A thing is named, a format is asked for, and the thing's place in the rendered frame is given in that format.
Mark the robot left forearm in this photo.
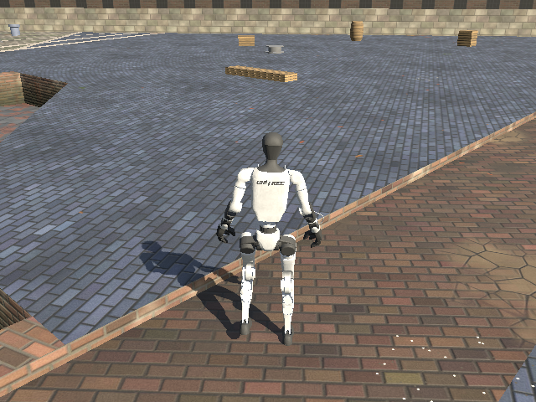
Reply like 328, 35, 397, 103
219, 200, 237, 229

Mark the robot right upper arm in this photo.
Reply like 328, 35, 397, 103
288, 169, 312, 216

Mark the robot left upper arm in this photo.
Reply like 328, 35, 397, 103
229, 167, 254, 213

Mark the robot left foot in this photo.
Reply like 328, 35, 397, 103
240, 318, 252, 335

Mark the robot right shin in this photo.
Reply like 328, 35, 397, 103
282, 279, 294, 334

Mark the robot right forearm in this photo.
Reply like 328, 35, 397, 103
303, 203, 320, 233

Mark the robot right hand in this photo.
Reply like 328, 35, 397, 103
303, 229, 322, 248

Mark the robot left hand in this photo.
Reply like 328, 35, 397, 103
216, 226, 235, 243

